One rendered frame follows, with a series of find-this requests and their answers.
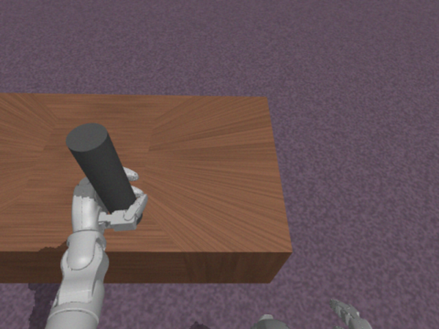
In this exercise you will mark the right robot hand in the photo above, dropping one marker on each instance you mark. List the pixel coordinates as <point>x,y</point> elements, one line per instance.
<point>350,316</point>

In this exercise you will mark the can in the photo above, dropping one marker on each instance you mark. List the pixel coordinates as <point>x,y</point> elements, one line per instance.
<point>94,151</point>

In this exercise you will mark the left robot arm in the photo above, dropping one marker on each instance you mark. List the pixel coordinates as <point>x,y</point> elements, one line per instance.
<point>78,302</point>

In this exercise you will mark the left robot hand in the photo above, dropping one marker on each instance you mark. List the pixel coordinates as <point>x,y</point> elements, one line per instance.
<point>88,212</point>

